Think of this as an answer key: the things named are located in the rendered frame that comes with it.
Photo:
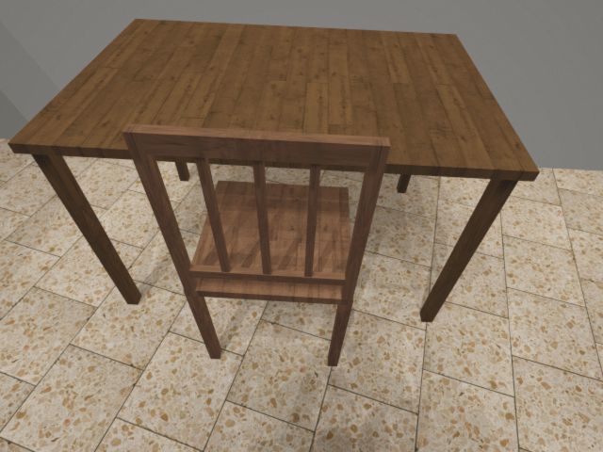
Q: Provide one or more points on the chair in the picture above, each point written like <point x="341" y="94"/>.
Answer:
<point x="265" y="241"/>

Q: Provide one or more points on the table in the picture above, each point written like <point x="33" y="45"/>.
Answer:
<point x="422" y="90"/>

